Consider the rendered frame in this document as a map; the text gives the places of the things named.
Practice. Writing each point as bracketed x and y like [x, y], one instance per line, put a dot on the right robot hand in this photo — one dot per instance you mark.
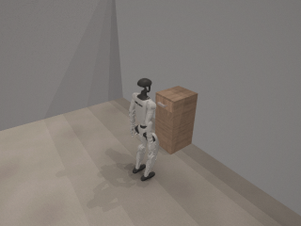
[151, 146]

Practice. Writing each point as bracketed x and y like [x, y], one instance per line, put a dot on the humanoid robot head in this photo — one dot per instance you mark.
[144, 83]

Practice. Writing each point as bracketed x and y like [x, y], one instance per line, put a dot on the drawer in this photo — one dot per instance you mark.
[169, 105]

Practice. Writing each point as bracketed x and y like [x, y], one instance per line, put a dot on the robot right forearm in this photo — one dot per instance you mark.
[148, 130]

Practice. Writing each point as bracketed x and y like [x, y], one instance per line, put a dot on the handle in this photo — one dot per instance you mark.
[160, 104]

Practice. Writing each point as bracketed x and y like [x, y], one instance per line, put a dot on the robot left forearm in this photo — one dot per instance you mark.
[132, 119]

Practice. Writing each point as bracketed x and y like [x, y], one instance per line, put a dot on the left robot hand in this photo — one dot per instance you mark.
[132, 130]

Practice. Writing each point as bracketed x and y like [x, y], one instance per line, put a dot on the robot left upper arm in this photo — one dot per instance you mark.
[132, 105]

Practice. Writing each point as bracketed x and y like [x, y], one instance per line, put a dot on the cabinet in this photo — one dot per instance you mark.
[175, 130]

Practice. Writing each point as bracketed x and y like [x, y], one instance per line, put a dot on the robot right upper arm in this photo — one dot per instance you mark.
[151, 106]

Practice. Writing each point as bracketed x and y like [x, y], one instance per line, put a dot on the right robot thigh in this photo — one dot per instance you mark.
[156, 142]

